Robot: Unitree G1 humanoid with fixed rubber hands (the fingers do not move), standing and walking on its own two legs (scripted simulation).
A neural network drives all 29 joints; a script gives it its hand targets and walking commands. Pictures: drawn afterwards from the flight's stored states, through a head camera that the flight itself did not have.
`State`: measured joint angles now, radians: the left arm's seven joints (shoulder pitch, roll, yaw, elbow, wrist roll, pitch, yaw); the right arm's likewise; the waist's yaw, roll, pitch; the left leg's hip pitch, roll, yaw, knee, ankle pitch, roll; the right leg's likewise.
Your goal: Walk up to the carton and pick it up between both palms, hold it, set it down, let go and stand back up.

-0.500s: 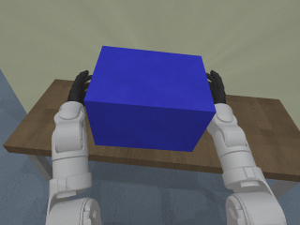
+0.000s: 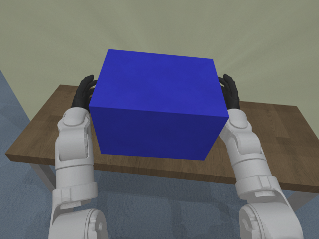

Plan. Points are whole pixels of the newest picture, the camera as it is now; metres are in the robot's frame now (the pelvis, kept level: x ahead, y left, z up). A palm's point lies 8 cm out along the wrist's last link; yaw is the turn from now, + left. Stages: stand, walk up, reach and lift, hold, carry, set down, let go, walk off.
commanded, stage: hold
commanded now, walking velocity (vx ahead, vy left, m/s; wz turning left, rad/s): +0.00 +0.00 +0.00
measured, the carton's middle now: (157, 106) +0.38 +0.00 +0.16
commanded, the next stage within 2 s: none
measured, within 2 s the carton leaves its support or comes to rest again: neither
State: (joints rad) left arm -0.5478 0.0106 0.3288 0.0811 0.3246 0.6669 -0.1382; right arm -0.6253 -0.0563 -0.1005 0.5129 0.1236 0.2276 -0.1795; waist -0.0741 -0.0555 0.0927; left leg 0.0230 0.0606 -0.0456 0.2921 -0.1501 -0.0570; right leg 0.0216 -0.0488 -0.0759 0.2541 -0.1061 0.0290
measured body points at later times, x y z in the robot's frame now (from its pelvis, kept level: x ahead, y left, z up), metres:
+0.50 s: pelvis +0.00 +0.00 +0.00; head -0.02 +0.03 +0.45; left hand +0.37 +0.17 +0.17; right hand +0.37 -0.18 +0.17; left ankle +0.02 +0.16 -0.75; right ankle +0.03 -0.14 -0.75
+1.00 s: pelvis +0.00 +0.00 +0.00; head -0.03 +0.03 +0.45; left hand +0.38 +0.18 +0.17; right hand +0.37 -0.17 +0.17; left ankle +0.02 +0.16 -0.75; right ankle +0.03 -0.14 -0.75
